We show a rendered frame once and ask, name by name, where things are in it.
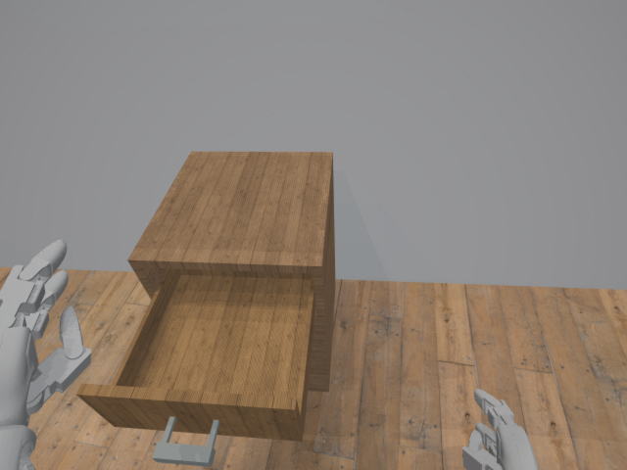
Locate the robot left forearm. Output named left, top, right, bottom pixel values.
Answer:
left=0, top=425, right=36, bottom=470

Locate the handle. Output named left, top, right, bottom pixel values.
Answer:
left=152, top=416, right=220, bottom=467

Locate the right robot hand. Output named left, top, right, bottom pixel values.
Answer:
left=462, top=389, right=539, bottom=470

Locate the left robot hand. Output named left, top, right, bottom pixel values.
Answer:
left=0, top=239, right=91, bottom=427

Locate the cabinet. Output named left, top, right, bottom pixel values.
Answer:
left=128, top=152, right=335, bottom=392

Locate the drawer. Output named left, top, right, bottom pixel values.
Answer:
left=76, top=268, right=316, bottom=442

